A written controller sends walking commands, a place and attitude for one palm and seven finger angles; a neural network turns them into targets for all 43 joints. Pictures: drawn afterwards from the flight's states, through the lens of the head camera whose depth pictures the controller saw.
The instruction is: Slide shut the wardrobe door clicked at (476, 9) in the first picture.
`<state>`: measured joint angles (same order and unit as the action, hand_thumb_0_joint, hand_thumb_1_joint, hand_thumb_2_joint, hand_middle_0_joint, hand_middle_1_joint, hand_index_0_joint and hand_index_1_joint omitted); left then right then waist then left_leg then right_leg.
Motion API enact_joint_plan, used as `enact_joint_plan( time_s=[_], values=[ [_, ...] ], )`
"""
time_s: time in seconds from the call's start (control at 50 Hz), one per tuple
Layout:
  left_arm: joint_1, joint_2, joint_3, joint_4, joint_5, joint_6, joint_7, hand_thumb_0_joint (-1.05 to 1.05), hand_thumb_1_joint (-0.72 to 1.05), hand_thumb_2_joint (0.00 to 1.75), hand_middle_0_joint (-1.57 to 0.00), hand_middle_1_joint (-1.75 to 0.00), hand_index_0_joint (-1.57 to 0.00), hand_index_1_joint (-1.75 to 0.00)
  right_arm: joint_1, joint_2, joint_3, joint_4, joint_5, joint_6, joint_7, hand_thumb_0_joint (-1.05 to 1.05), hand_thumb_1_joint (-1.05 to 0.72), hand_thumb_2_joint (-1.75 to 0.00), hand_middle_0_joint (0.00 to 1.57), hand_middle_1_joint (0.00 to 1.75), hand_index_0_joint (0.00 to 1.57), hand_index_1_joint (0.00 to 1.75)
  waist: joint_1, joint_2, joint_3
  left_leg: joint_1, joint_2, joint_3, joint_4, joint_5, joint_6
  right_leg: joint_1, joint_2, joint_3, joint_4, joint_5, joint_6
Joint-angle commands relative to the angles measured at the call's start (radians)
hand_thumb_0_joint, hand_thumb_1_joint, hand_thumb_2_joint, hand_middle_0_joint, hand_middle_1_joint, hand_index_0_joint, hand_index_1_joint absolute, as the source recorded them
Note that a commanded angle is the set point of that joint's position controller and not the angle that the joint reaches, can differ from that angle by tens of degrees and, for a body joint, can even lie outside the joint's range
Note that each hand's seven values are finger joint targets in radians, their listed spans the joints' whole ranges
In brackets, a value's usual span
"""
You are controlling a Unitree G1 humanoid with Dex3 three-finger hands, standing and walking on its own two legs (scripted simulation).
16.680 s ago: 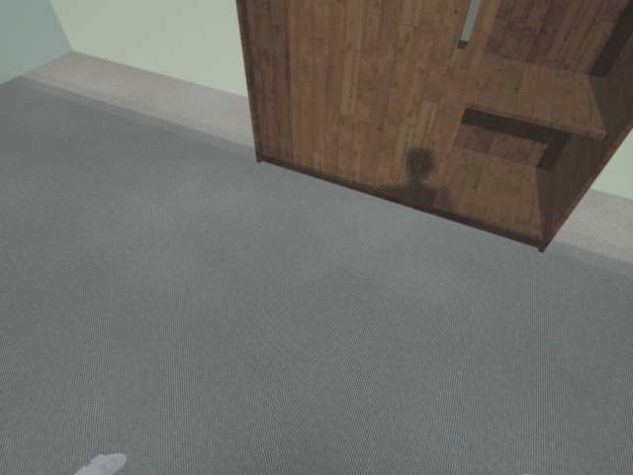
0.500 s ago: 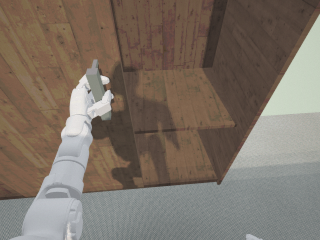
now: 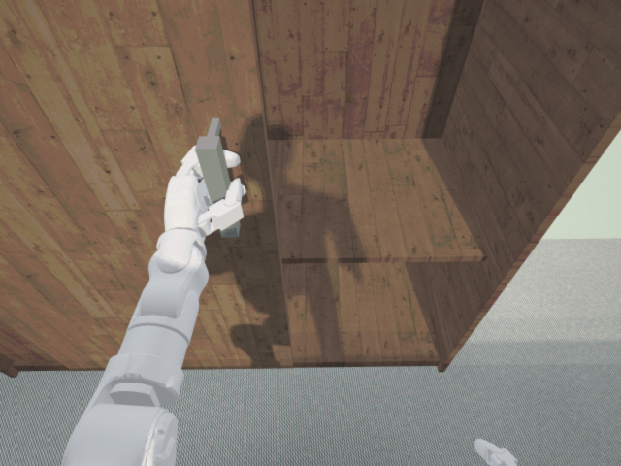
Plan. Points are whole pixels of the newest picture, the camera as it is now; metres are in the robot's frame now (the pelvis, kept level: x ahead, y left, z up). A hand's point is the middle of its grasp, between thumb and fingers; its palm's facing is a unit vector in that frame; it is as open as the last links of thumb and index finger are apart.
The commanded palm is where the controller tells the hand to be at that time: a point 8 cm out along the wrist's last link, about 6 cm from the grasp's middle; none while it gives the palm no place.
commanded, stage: tug the door sideways, standing still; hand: left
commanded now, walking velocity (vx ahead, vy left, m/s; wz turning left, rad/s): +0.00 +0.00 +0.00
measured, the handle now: (223, 180) +0.47 +0.14 +0.12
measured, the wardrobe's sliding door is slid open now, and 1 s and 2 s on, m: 0.47 0.41 0.23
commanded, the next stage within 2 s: step sideways, sliding the door along in 0.26 s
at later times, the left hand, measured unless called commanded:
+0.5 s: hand (250, 204) +0.42 +0.09 +0.12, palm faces +0.01 -0.99 -0.14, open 6.3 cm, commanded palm +0.40 +0.13 +0.12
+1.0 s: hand (274, 203) +0.42 +0.06 +0.12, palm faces +0.04 -0.99 -0.15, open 6.3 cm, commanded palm +0.40 +0.09 +0.12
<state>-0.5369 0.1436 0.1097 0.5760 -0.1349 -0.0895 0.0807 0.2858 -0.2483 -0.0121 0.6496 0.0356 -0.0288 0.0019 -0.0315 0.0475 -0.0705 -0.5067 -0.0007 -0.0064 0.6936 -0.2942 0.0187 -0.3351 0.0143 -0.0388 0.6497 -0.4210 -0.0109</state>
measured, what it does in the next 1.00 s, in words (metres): shifts its weight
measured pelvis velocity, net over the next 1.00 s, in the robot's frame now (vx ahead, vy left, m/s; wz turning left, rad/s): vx -0.02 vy -0.06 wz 0.05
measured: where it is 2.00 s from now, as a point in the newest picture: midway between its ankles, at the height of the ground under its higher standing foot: outside the picture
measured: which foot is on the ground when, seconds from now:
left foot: down 0.00-1.00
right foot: down 0.00-1.00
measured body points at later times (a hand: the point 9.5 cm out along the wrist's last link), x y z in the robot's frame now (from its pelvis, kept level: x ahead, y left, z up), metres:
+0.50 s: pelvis -0.01 +0.01 +0.00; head +0.02 -0.01 +0.45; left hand +0.41 +0.15 +0.13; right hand +0.09 -0.24 -0.13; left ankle +0.03 +0.11 -0.72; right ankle -0.06 -0.11 -0.72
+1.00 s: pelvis -0.02 -0.06 +0.00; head +0.03 -0.08 +0.45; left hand +0.41 +0.12 +0.13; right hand +0.09 -0.30 -0.13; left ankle +0.01 +0.08 -0.69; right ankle -0.06 -0.11 -0.72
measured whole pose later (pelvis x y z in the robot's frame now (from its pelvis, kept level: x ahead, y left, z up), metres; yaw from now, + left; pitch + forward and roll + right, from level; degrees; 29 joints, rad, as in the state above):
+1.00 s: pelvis -0.02 -0.06 +0.00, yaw +3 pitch -2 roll -2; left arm -0.76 0.20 0.04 0.78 -0.09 -0.09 0.05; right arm 0.24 -0.24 -0.01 0.70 0.06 0.04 -0.06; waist -0.03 0.09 0.15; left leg -0.44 0.08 -0.04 0.90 -0.34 0.02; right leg -0.15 0.11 -0.11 0.54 -0.36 -0.10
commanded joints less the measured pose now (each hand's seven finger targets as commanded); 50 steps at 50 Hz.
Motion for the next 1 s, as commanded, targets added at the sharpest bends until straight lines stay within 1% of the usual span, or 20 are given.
enact_joint_plan(
  time_s=[0.0,0.26,0.34,0.36,0.38,0.42,0.5,0.54,0.6,0.68,0.72,0.76,0.78,0.82,0.84,0.88,0.9,0.92,0.94,0.98],
  values=[
    [-0.483,-0.034,-0.143,-0.215,0.022,-0.064,-0.027,0.00,0.90,0.90,-0.45,-1.40,-0.45,-1.40,0.022,-0.114,-0.042,-0.104,-0.005,-0.038,0.002,0.00,-0.90,-0.90,0.20,0.30,0.20,0.30,-0.085,-0.031,-0.306,0.415,0.007,-0.039,-0.023,0.343,0.014,-0.154,0.034,-0.012,-0.074,0.418,-0.010],
    [-0.591,-0.212,-0.304,-0.164,0.037,-0.096,0.019,0.00,0.90,0.90,-0.45,-1.40,-0.45,-1.40,0.029,-0.103,-0.037,-0.095,-0.009,-0.078,0.025,0.00,-0.90,-0.90,0.20,0.30,0.20,0.30,-0.112,-0.021,-0.283,0.411,0.011,-0.077,-0.024,0.216,0.007,-0.253,0.041,-0.028,-0.057,0.271,-0.016],
    [-0.690,-0.201,-0.307,-0.183,0.047,-0.101,0.044,0.00,0.90,0.90,-0.45,-1.40,-0.45,-1.40,0.038,-0.107,-0.038,-0.079,-0.010,-0.089,0.028,0.00,-0.90,-0.90,0.20,0.30,0.20,0.30,-0.125,-0.024,-0.296,0.411,0.011,-0.081,-0.023,0.199,0.006,-0.262,0.040,-0.028,-0.052,0.260,-0.016],
    [-0.761,0.371,0.058,-0.243,0.096,-0.120,0.064,0.00,0.90,0.90,-0.45,-1.40,-0.45,-1.40,0.021,-0.164,-0.042,-0.097,0.001,-0.059,-0.017,0.00,-0.90,-0.90,0.20,0.30,0.20,0.30,-0.009,0.033,-0.349,0.398,0.074,-0.092,-0.069,0.142,0.051,-0.101,-0.039,0.043,-0.095,0.223,-0.001],
    [-0.756,0.216,-0.066,-0.241,0.092,-0.122,0.043,0.00,0.90,0.90,-0.45,-1.40,-0.45,-1.40,-0.011,-0.119,-0.026,-0.099,0.001,-0.047,-0.033,0.00,-0.90,-0.90,0.20,0.30,0.20,0.30,-0.042,0.002,-0.335,0.406,0.059,-0.066,-0.088,0.136,0.053,-0.053,-0.037,0.032,-0.114,0.257,0.003],
    [-0.696,0.140,-0.107,-0.164,0.080,-0.111,0.012,0.00,0.90,0.90,-0.45,-1.40,-0.45,-1.40,-0.046,-0.115,-0.018,-0.098,0.001,-0.036,-0.052,0.00,-0.90,-0.90,0.20,0.30,0.20,0.30,-0.042,-0.012,-0.291,0.396,0.096,-0.101,-0.121,0.114,0.065,-0.057,-0.016,0.008,-0.088,0.213,0.006],
    [-0.638,0.139,-0.098,-0.050,0.070,-0.093,-0.006,0.00,0.90,0.90,-0.45,-1.40,-0.45,-1.40,-0.049,-0.125,-0.022,-0.097,0.003,-0.008,-0.068,0.00,-0.90,-0.90,0.20,0.30,0.20,0.30,-0.029,0.056,-0.209,0.398,0.191,-0.262,-0.201,0.031,0.105,-0.096,0.012,0.004,0.008,0.073,-0.002],
    [-0.639,0.111,-0.116,-0.037,0.064,-0.089,-0.012,0.00,0.90,0.90,-0.45,-1.40,-0.45,-1.40,-0.055,-0.114,-0.018,-0.101,0.004,0.000,-0.072,0.00,-0.90,-0.90,0.20,0.30,0.20,0.30,-0.025,0.044,-0.182,0.402,0.225,-0.304,-0.205,0.052,0.124,-0.084,0.014,0.017,-0.022,0.028,-0.004],
    [-0.634,0.157,-0.085,0.003,0.070,-0.079,-0.011,0.00,0.90,0.90,-0.45,-1.40,-0.45,-1.40,-0.045,-0.122,-0.021,-0.094,0.008,0.013,-0.077,0.00,-0.90,-0.90,0.20,0.30,0.20,0.30,-0.018,-0.034,-0.172,0.338,0.186,-0.197,-0.135,0.147,0.092,0.047,0.003,0.017,-0.159,0.105,-0.012],
    [-0.657,0.123,-0.106,0.034,0.070,-0.073,-0.029,0.00,0.90,0.90,-0.45,-1.40,-0.45,-1.40,-0.032,-0.110,-0.025,-0.083,0.009,0.019,-0.074,0.00,-0.90,-0.90,0.20,0.30,0.20,0.30,-0.033,-0.163,-0.164,0.323,0.113,-0.021,0.037,0.284,0.050,0.126,-0.067,0.055,-0.248,0.328,-0.030],
    [-0.656,0.128,-0.107,0.042,0.067,-0.066,-0.033,0.00,0.90,0.90,-0.45,-1.40,-0.45,-1.40,-0.036,-0.114,-0.028,-0.073,0.010,0.024,-0.072,0.00,-0.90,-0.90,0.20,0.30,0.20,0.30,-0.035,-0.113,-0.149,0.323,0.121,-0.030,0.044,0.329,0.049,0.121,-0.078,0.045,-0.197,0.372,-0.044],
    [-0.675,0.104,-0.125,0.010,0.062,-0.075,-0.045,0.00,0.90,0.90,-0.45,-1.40,-0.45,-1.40,-0.032,-0.122,-0.034,-0.074,0.004,0.025,-0.072,0.00,-0.90,-0.90,0.20,0.30,0.20,0.30,-0.049,0.026,-0.156,0.423,0.174,-0.128,-0.039,0.351,0.086,0.011,-0.024,0.015,-0.090,0.311,-0.013],
    [-0.672,0.093,-0.131,-0.003,0.055,-0.079,-0.053,0.00,0.90,0.90,-0.45,-1.40,-0.45,-1.40,-0.026,-0.123,-0.035,-0.077,-0.002,0.025,-0.071,0.00,-0.90,-0.90,0.20,0.30,0.20,0.30,-0.047,0.090,-0.161,0.462,0.227,-0.238,-0.089,0.407,0.131,-0.033,0.018,0.011,-0.018,0.258,0.010],
    [-0.649,0.107,-0.132,-0.035,0.046,-0.079,-0.066,0.00,0.90,0.90,-0.45,-1.40,-0.45,-1.40,-0.029,-0.116,-0.031,-0.080,-0.008,0.034,-0.068,0.00,-0.90,-0.90,0.20,0.30,0.20,0.30,-0.035,0.141,-0.156,0.507,0.311,-0.385,-0.117,0.568,0.187,-0.086,0.030,0.060,0.024,-0.023,0.005],
    [-0.645,0.118,-0.121,-0.042,0.049,-0.077,-0.068,0.00,0.90,0.90,-0.45,-1.40,-0.45,-1.40,-0.043,-0.115,-0.030,-0.086,-0.006,0.037,-0.064,0.00,-0.90,-0.90,0.20,0.30,0.20,0.30,-0.025,0.110,-0.156,0.486,0.314,-0.370,-0.100,0.565,0.175,-0.050,0.024,0.081,-0.030,-0.073,-0.008],
    [-0.644,0.095,-0.136,-0.059,0.052,-0.076,-0.072,0.00,0.90,0.90,-0.45,-1.40,-0.45,-1.40,-0.059,-0.112,-0.025,-0.098,0.006,0.041,-0.060,0.00,-0.90,-0.90,0.20,0.30,0.20,0.30,-0.009,0.029,-0.177,0.327,0.239,-0.213,0.002,0.487,0.100,0.187,-0.005,0.091,-0.269,0.141,-0.024],
    [-0.624,0.140,-0.107,-0.042,0.055,-0.065,-0.065,0.00,0.90,0.90,-0.45,-1.40,-0.45,-1.40,-0.039,-0.111,-0.024,-0.089,0.019,0.040,-0.063,0.00,-0.90,-0.90,0.20,0.30,0.20,0.30,-0.006,-0.137,-0.178,0.223,0.151,-0.080,0.094,0.366,0.050,0.308,-0.046,0.101,-0.360,0.291,-0.030],
    [-0.629,0.153,-0.087,-0.010,0.059,-0.055,-0.060,0.00,0.90,0.90,-0.45,-1.40,-0.45,-1.40,-0.075,-0.103,-0.025,-0.089,0.024,0.039,-0.063,0.00,-0.90,-0.90,0.20,0.30,0.20,0.30,0.002,-0.326,-0.130,0.082,0.071,0.028,0.251,0.142,0.017,0.376,-0.141,0.178,-0.365,0.515,-0.057],
    [-0.652,0.154,-0.080,0.003,0.065,-0.064,-0.057,0.00,0.90,0.90,-0.45,-1.40,-0.45,-1.40,-0.113,-0.095,-0.032,-0.088,0.027,0.029,-0.064,0.00,-0.90,-0.90,0.20,0.30,0.20,0.30,0.007,-0.396,-0.086,0.000,0.037,0.027,0.379,-0.119,0.016,0.382,-0.212,0.245,-0.327,0.723,-0.090],
    [-0.670,0.057,-0.156,-0.005,0.081,-0.098,-0.060,0.00,0.90,0.90,-0.45,-1.40,-0.45,-1.40,-0.106,-0.073,-0.025,-0.070,0.005,0.022,-0.069,0.00,-0.90,-0.90,0.20,0.30,0.20,0.30,0.006,-0.150,-0.092,-0.037,0.040,0.021,0.377,-0.170,0.022,0.438,-0.220,0.212,-0.227,0.791,-0.131]
  ],
)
